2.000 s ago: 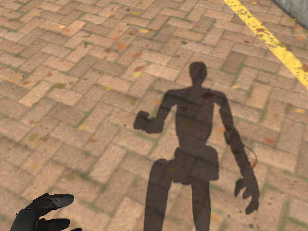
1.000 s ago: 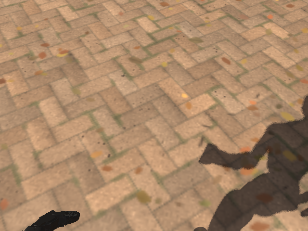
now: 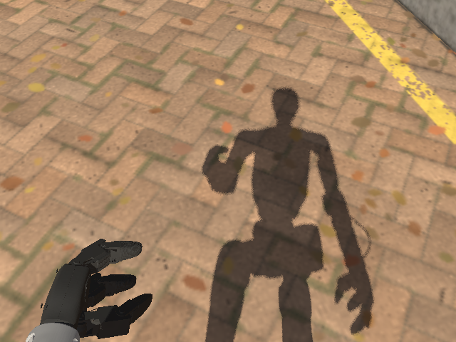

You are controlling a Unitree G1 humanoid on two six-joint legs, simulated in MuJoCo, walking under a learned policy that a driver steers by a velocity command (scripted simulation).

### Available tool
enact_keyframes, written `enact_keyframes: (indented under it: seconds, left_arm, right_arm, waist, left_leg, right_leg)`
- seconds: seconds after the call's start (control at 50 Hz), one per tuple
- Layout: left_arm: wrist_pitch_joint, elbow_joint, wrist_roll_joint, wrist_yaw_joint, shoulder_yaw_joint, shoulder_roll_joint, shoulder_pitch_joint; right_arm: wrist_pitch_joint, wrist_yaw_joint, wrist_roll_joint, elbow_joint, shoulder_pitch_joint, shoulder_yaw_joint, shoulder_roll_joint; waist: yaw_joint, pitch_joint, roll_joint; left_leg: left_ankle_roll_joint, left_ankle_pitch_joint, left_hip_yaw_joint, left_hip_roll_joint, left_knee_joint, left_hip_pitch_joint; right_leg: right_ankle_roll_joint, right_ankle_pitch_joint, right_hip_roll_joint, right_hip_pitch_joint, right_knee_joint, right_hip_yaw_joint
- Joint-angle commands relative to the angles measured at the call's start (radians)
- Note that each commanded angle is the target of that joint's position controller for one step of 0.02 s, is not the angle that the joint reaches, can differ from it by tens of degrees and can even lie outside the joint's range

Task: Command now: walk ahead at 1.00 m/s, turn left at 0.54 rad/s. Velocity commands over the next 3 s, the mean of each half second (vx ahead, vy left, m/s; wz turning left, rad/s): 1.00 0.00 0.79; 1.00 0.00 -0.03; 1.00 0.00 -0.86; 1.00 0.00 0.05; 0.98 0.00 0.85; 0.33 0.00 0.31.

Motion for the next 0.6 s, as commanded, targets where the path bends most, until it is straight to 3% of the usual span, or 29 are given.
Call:
enact_keyframes:
  seconds: [0.02, 0.04, 0.06, 0.08, 0.1, 0.12, 0.14, 0.18, 0.24, 0.3, 0.34, 0.36, 0.38, 0.4, 0.42, 0.44, 0.46, 0.48, 0.5, 0.52, 0.54, 0.56, 0.6]
  left_arm:
    - [0.018, 0.084, 0.01, 0.016, 0.12, 0.305, 0.596]
    - [0.02, 0.104, -0.003, 0.019, 0.104, 0.231, 0.535]
    - [0.02, 0.121, -0.003, 0.022, 0.094, 0.186, 0.489]
    - [0.019, 0.135, 0.015, 0.021, 0.086, 0.149, 0.433]
    - [0.013, 0.145, 0.034, 0.022, 0.078, 0.106, 0.38]
    - [0.012, 0.157, 0.034, 0.022, 0.074, 0.073, 0.331]
    - [0.01, 0.165, 0.02, 0.021, 0.073, 0.058, 0.286]
    - [0.002, 0.17, 0.011, 0.027, 0.082, 0.08, 0.236]
    - [-0.007, 0.167, 0.014, 0.044, 0.098, 0.142, 0.2]
    - [-0.004, 0.178, 0.005, 0.045, 0.115, 0.218, 0.259]
    - [0.014, 0.178, -0.001, 0.042, 0.131, 0.287, 0.281]
    - [0.031, 0.173, -0.007, 0.043, 0.14, 0.318, 0.288]
    - [0.048, 0.167, -0.011, 0.043, 0.146, 0.34, 0.281]
    - [0.057, 0.156, -0.012, 0.044, 0.144, 0.339, 0.262]
    - [0.046, 0.16, -0.012, 0.042, 0.122, 0.269, 0.248]
    - [0.005, 0.115, 0.018, 0.027, 0.062, 0.057, 0.337]
    - [-0.045, 0.032, -0.013, 0.016, 0.042, 0.082, 0.377]
    - [-0.066, 0.02, -0.041, 0.014, 0.066, 0.205, 0.211]
    - [-0.067, 0.001, -0.047, 0.021, 0.065, 0.191, 0.154]
    - [-0.057, 0.025, -0.019, 0.032, 0.058, 0.165, 0.178]
    - [-0.04, 0.047, -0.003, 0.032, 0.061, 0.161, 0.229]
    - [-0.019, 0.067, 0.0, 0.03, 0.066, 0.168, 0.257]
    - [0.004, 0.065, 0.012, 0.034, 0.061, 0.14, 0.221]
  right_arm:
    - [-0.041, -0.009, 0.045, -0.136, 0.025, 0.015, -0.042]
    - [-0.037, -0.019, 0.073, -0.16, -0.112, -0.008, -0.103]
    - [-0.033, -0.022, 0.058, -0.18, -0.208, -0.009, -0.11]
    - [-0.024, -0.02, 0.031, -0.188, -0.255, -0.013, -0.105]
    - [-0.005, -0.012, 0.023, -0.19, -0.25, -0.018, -0.085]
    - [0.019, -0.003, 0.03, -0.194, -0.242, -0.018, -0.058]
    - [0.042, 0.002, 0.037, -0.202, -0.25, -0.015, -0.032]
    - [0.066, 0.004, 0.022, -0.229, -0.292, -0.014, -0.028]
    - [0.065, 0.026, 0.009, -0.255, -0.341, -0.013, -0.052]
    - [0.054, 0.055, 0.009, -0.273, -0.446, -0.018, -0.082]
    - [0.053, 0.064, 0.017, -0.283, -0.446, -0.037, -0.129]
    - [0.059, 0.063, 0.026, -0.278, -0.399, -0.052, -0.164]
    - [0.068, 0.06, 0.035, -0.26, -0.291, -0.074, -0.208]
    - [0.078, 0.054, 0.032, -0.206, -0.085, -0.11, -0.276]
    - [0.089, 0.036, 0.04, -0.15, 0.062, -0.135, -0.324]
    - [0.087, 0.034, 0.036, -0.16, -0.04, -0.126, -0.381]
    - [0.049, 0.044, 0.002, -0.248, -0.126, -0.094, -0.329]
    - [0.025, 0.047, -0.002, -0.264, -0.126, -0.085, -0.247]
    - [0.002, 0.053, -0.013, -0.249, -0.147, -0.082, -0.242]
    - [-0.014, 0.054, -0.016, -0.252, -0.206, -0.075, -0.222]
    - [-0.02, 0.045, -0.028, -0.264, -0.273, -0.071, -0.217]
    - [-0.02, 0.036, -0.03, -0.271, -0.304, -0.059, -0.187]
    - [-0.021, 0.014, -0.014, -0.247, -0.282, -0.043, -0.15]
  waist:
    - [0.291, -0.535, -0.352]
    - [0.292, -0.305, -0.274]
    - [0.28, -0.173, -0.177]
    - [0.236, -0.101, -0.105]
    - [0.181, -0.056, -0.117]
    - [0.142, -0.025, -0.143]
    - [0.113, 0.017, -0.145]
    - [0.082, 0.081, -0.107]
    - [0.055, 0.104, -0.052]
    - [0.098, 0.117, 0.029]
    - [0.077, 0.08, -0.019]
    - [0.042, 0.039, -0.061]
    - [-0.025, -0.021, -0.1]
    - [-0.125, -0.119, -0.102]
    - [-0.182, -0.123, 0.023]
    - [0.011, -0.064, 0.442]
    - [0.077, -0.284, 0.416]
    - [0.015, -0.171, 0.175]
    - [0.058, -0.061, 0.012]
    - [0.108, -0.042, -0.081]
    - [0.155, -0.024, -0.064]
    - [0.174, 0.003, -0.049]
    - [0.161, 0.053, -0.036]
  left_leg:
    - [0.047, 0.068, -0.055, -0.033, 0.832, -0.832]
    - [0.043, 0.125, -0.018, 0.009, 0.908, -0.96]
    - [0.043, 0.181, 0.013, 0.053, 0.901, -0.991]
    - [0.045, 0.22, 0.022, 0.09, 0.851, -0.939]
    - [0.046, 0.244, 0.007, 0.122, 0.811, -0.868]
    - [0.046, 0.229, 0.001, 0.143, 0.79, -0.824]
    - [0.043, 0.196, -0.002, 0.163, 0.761, -0.823]
    - [0.03, 0.257, 0.002, 0.179, 0.711, -0.849]
    - [0.039, 0.505, 0.054, 0.162, 0.516, -0.792]
    - [0.085, 0.657, 0.168, 0.102, 0.292, -0.672]
    - [0.116, 0.595, 0.252, 0.023, 0.239, -0.603]
    - [0.132, 0.507, 0.293, -0.025, 0.248, -0.55]
    - [0.155, 0.414, 0.315, -0.065, 0.262, -0.423]
    - [0.191, 0.36, 0.298, -0.102, 0.248, -0.14]
    - [0.232, 0.379, 0.185, -0.091, 0.175, 0.108]
    - [0.357, 0.368, -0.19, 0.007, 0.063, 0.208]
    - [0.489, -0.131, -0.765, 0.202, -0.253, 0.295]
    - [0.405, -0.245, -0.803, 0.209, -0.373, 0.18]
    - [0.373, -0.207, -0.764, 0.2, -0.384, 0.023]
    - [0.355, -0.103, -0.678, 0.183, -0.35, -0.104]
    - [0.349, -0.015, -0.584, 0.143, -0.314, -0.23]
    - [0.336, 0.043, -0.483, 0.102, -0.327, -0.31]
    - [0.322, 0.181, -0.336, 0.067, -0.359, -0.385]
  right_leg:
    - [-0.228, -0.751, -0.404, 1.117, -0.309, 0.881]
    - [-0.192, -0.723, -0.373, 0.989, -0.345, 0.745]
    - [-0.175, -0.542, -0.352, 0.851, -0.328, 0.572]
    - [-0.166, -0.38, -0.32, 0.695, -0.337, 0.439]
    - [-0.162, -0.286, -0.29, 0.566, -0.362, 0.334]
    - [-0.159, -0.232, -0.283, 0.484, -0.387, 0.252]
    - [-0.149, -0.184, -0.288, 0.426, -0.422, 0.17]
    - [-0.141, -0.074, -0.29, 0.359, -0.478, 0.041]
    - [-0.11, -0.01, -0.214, 0.335, -0.524, -0.168]
    - [-0.079, 0.092, -0.187, 0.422, -0.543, -0.275]
    - [-0.066, 0.562, -0.202, 0.569, -0.433, -0.302]
    - [-0.06, 0.837, -0.212, 0.638, -0.317, -0.309]
    - [-0.059, 1.027, -0.225, 0.645, -0.131, -0.31]
    - [-0.058, 1.065, -0.223, 0.534, 0.146, -0.286]
    - [-0.007, 0.55, -0.12, 0.299, 0.558, -0.27]
    - [0.034, -0.504, 0.106, -0.084, 1.014, -0.17]
    - [-0.009, -0.501, 0.122, -0.272, 1.072, 0.084]
    - [-0.053, -0.379, 0.063, -0.281, 0.96, 0.108]
    - [-0.062, -0.314, 0.036, -0.266, 0.845, 0.096]
    - [-0.056, -0.271, -0.013, -0.183, 0.759, 0.108]
    - [-0.041, -0.234, -0.041, -0.099, 0.693, 0.123]
    - [-0.025, -0.221, -0.063, -0.05, 0.634, 0.119]
    - [0.014, -0.171, -0.089, -0.043, 0.496, 0.071]
Next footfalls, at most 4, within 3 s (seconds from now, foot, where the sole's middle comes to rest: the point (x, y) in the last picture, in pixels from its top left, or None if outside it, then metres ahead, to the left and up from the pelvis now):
0.42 left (157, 329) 0.53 0.17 -0.74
0.90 right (128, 192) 1.02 0.26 -0.74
1.36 left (59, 126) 1.40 0.54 -0.74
1.80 right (147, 61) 1.78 0.19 -0.74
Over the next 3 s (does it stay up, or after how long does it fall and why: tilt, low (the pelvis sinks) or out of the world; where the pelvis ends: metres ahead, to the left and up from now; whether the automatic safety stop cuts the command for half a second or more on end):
stays up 2.47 0.45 0.03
